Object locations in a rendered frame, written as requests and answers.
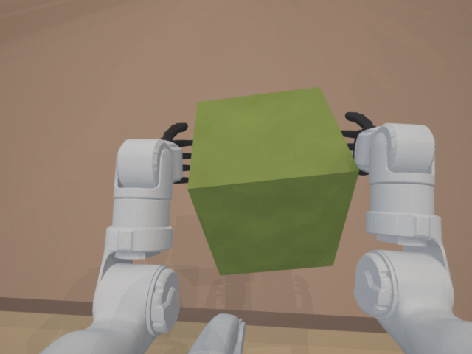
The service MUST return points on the carton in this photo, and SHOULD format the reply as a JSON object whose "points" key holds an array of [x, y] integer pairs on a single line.
{"points": [[271, 179]]}

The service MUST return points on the robot right upper arm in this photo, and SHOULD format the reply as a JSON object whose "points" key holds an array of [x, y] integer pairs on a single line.
{"points": [[411, 296]]}

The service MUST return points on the robot right hand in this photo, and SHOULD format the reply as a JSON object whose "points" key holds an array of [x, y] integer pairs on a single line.
{"points": [[362, 121]]}

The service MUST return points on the right robot forearm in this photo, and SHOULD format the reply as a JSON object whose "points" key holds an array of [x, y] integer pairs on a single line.
{"points": [[400, 160]]}

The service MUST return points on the robot left thigh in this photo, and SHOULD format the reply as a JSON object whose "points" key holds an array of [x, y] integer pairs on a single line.
{"points": [[224, 334]]}

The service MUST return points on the robot left upper arm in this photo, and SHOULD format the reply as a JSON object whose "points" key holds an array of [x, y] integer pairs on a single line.
{"points": [[134, 303]]}

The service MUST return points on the robot left hand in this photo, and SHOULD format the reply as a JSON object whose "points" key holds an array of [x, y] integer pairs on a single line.
{"points": [[169, 135]]}

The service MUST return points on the left robot forearm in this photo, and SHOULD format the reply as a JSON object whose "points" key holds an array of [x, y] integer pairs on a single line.
{"points": [[145, 172]]}

